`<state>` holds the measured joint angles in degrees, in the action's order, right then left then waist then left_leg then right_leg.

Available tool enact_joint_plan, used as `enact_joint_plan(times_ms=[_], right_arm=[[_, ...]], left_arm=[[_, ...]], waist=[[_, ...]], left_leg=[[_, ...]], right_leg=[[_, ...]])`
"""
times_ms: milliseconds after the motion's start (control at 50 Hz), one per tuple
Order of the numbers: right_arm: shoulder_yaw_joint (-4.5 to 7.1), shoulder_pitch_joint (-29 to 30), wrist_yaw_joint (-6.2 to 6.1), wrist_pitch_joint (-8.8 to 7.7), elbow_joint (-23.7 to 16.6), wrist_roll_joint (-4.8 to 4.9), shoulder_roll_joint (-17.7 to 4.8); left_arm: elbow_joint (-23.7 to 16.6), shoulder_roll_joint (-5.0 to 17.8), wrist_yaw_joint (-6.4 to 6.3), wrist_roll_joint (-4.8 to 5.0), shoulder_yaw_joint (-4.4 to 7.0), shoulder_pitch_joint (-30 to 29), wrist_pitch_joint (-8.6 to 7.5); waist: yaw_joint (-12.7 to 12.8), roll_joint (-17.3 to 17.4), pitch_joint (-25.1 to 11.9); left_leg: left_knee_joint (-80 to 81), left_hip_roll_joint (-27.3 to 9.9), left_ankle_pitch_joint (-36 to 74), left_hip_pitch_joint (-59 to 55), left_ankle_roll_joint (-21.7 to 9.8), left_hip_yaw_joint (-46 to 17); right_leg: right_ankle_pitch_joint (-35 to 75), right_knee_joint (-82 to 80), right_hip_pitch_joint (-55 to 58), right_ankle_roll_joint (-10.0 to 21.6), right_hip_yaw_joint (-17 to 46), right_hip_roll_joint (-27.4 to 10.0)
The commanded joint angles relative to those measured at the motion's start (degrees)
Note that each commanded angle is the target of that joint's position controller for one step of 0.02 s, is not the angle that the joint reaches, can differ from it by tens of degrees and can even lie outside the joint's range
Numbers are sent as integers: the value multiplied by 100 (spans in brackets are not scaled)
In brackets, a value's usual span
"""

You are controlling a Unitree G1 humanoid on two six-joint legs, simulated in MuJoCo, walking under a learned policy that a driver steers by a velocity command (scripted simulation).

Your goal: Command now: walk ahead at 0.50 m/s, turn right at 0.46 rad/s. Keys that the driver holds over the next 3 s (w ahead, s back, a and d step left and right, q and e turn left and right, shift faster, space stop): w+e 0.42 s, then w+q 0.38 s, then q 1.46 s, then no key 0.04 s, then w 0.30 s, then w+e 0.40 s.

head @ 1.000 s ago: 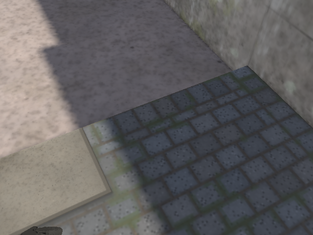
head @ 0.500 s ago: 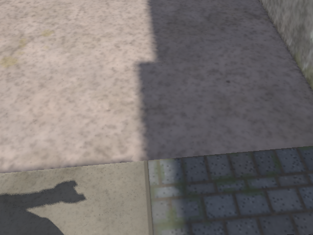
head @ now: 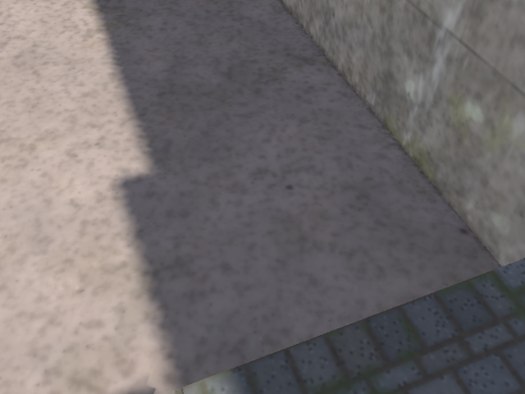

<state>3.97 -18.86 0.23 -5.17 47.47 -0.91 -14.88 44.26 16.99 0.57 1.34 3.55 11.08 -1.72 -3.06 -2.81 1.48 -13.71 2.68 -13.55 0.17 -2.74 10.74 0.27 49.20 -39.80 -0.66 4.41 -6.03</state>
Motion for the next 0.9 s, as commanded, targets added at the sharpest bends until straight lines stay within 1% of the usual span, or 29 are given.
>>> enact_joint_plan(times_ms=[20, 100, 140, 180, 200, 220, 240, 260, 280, 300, 320, 380, 420, 480, 500, 520, 540, 620, 640, 680, 700, 720, 740, 760, 780, 800, 820, 860, 900], right_arm=[[211, 284, -74, -49, -327, 59, -920], [269, -12, -91, 146, -152, 181, -1056], [309, 71, -122, 243, -177, 225, -1221], [329, 225, -152, 330, -237, 267, -1350], [281, 285, -167, 310, -276, 277, -1273], [66, -191, -122, 215, -519, 15, -552], [-41, -109, -48, -12, -688, 78, -476], [87, 644, 4, -158, -851, 311, -952], [65, 816, 5, -231, -949, 351, -918], [73, 804, -44, -252, -879, 214, -887], [118, 713, -64, -212, -827, 102, -941], [111, 548, -62, -20, -797, 22, -787], [63, 896, -91, 49, -911, -1, -654], [-68, 1397, 12, 25, -996, -15, -343], [-57, 1244, 56, -22, -856, 2, -360], [-33, 1197, 84, -35, -806, 54, -425], [35, 998, 131, -69, -694, 90, -579], [87, 1640, 280, -143, -1009, 146, -774], [109, 1496, 315, -143, -994, 167, -793], [241, 306, 319, -141, -653, 169, -977], [349, -908, 321, -156, -272, 172, -1143], [451, -1546, 299, -161, -123, 182, -1532], [234, -1220, 325, -170, -255, 240, -1220], [172, -925, 352, -143, -412, 255, -1150], [168, -531, 341, -117, -614, 208, -949], [117, -209, 350, -84, -742, 195, -894], [77, 39, 338, -88, -848, 179, -905], [69, 207, 177, -40, -799, 229, -993], [45, -3, -27, 72, -646, 265, -919]], left_arm=[[-505, 73, 123, -22, -56, -461, -50], [-863, 114, 281, -20, -66, -972, -34], [-950, 253, 317, -17, 10, -798, -10], [-757, 649, 266, -2, 238, 260, 40], [-533, 992, 165, 13, 434, 1185, 80], [-467, 1659, 51, 56, 581, 1491, 100], [-688, 1584, 110, 24, 488, 1422, -14], [-661, 1110, 155, -31, 356, 1301, -92], [-630, 955, 162, -37, 311, 1065, -137], [-672, 771, 150, -19, 254, 676, -153], [-760, 602, 120, -70, 195, 407, -163], [-838, 645, 38, -103, 200, 322, -195], [-765, 797, -40, -95, 242, 496, -193], [-618, 718, -134, -94, 205, 655, -156], [-624, 752, -121, -196, 213, 682, -164], [-613, 726, -90, -207, 200, 707, -184], [-548, 763, -74, -256, 215, 811, -221], [-456, 716, -87, -170, 216, 1076, -189], [-464, 754, -113, -165, 237, 1013, -156], [-643, 860, -178, -168, 251, 336, -119], [-755, 878, -184, -138, 234, -142, -177], [-875, 616, -180, -132, 158, 64, -276], [-852, -16, -110, -251, -37, 492, -424], [-1022, 72, -1, 135, -79, 891, -558], [-1136, 492, 5, 315, -1, 72, -577], [-1239, 708, -30, 192, 57, -324, -518], [-1255, 660, -101, -32, 63, -346, -412], [-1351, 557, -117, -205, 42, -341, -308], [-1608, 141, -51, -291, -106, -996, -314]], waist=[[-12, 407, 443], [-134, 425, 542], [78, 629, 240], [712, 738, -451], [1218, 525, -906], [859, -892, -1393], [791, -821, -2335], [1056, -177, -1731], [860, -39, -1008], [589, 313, -584], [391, 209, -410], [189, 72, -360], [265, 70, -218], [497, -200, -222], [487, -221, -477], [486, -270, -463], [475, -380, -517], [659, -134, 83], [591, -216, 84], [-48, -268, -317], [-769, 35, -667], [-915, 1191, -860], [-324, 2317, -783], [132, 2329, -930], [24, 1058, -288], [133, 76, 11], [307, -107, 22], [530, 111, 141], [329, 348, 146]], left_leg=[[645, -1726, 1946, 292, -717, -345], [193, -1944, 2682, -561, -611, -111], [-447, -1941, 4457, -761, -483, 61], [-2014, -1760, 5610, -539, -294, 218], [-3417, -1517, 4811, 357, -61, 304], [-5628, -729, 238, 2709, 319, 188], [-6773, 99, -2212, 3924, 409, -1254], [-6791, -257, -1775, 4472, 287, -1708], [-6375, -483, -1301, 4540, 184, -1630], [-5855, -728, -912, 4285, 195, -1596], [-5473, -875, -614, 3877, 243, -1607], [-4816, -880, -228, 3347, 492, -1476], [-4128, -784, 266, 3387, 643, -1390], [-2709, -586, 1704, 2909, 633, -1171], [-3031, -437, 2436, 2309, 627, -1004], [-3036, -405, 2468, 2201, 583, -971], [-3574, -566, 2547, 2337, 472, -1198], [-3389, -682, 917, 4149, 5, -1277], [-3342, -653, 612, 4077, -70, -1232], [-2998, -236, 410, 2130, -250, -849], [-2572, 10, 1006, 666, -346, -634], [-1842, -638, 981, -422, -837, -1952], [-1552, -1423, 1594, -688, -1321, -3809], [-180, -2062, 427, -870, -1942, -5785], [-190, -2091, -72, -406, -1884, -5702], [-407, -2018, 453, 302, -1769, -5162], [-429, -1835, 1235, 863, -1696, -4706], [-409, -1383, 2155, 1423, -1413, -3802], [-377, -839, 3181, 1689, -1130, -2949]], right_leg=[[417, -689, 48, 98, -231, -56], [-247, -1193, -171, 349, -585, 82], [-806, -1240, 412, 551, -926, 411], [-1130, -1341, 1932, 826, -1166, 892], [-804, -1743, 3498, 1072, -873, 954], [-912, -1874, 5511, 1902, 1730, -521], [-1986, -2994, 6314, 2739, 4510, -1415], [-1956, -3335, 5928, 2341, 3883, -1275], [-1619, -3327, 5152, 2113, 3087, -1049], [-1027, -3303, 4348, 1898, 2420, -765], [-453, -3366, 3750, 1807, 1967, -548], [369, -3571, 2964, 1804, 1443, -269], [548, -3581, 2678, 1734, 1178, -129], [483, -3485, 2481, 1381, 506, 222], [520, -3375, 2202, 1360, 383, 220], [351, -3368, 2146, 1355, 351, 156], [471, -3148, 2429, 1423, 591, -197], [1154, -2593, 3998, 1414, 1016, -788], [1565, -2433, 4099, 1375, 979, -844], [3158, -1584, 3291, 1133, 392, -532], [3304, -200, 2583, 952, 36, -167], [1019, 2271, 1385, 549, -359, 532], [-3335, 3986, -31, 375, -141, 1167], [-3240, 3845, -914, 464, 278, 1125], [-2735, 3759, -1268, 483, 311, 809], [-2382, 3335, -1103, 454, 308, 600], [-2285, 2959, -651, 370, 272, 451], [-2053, 1846, -132, 210, 215, 270], [-1468, 206, 320, 60, -238, 554]])
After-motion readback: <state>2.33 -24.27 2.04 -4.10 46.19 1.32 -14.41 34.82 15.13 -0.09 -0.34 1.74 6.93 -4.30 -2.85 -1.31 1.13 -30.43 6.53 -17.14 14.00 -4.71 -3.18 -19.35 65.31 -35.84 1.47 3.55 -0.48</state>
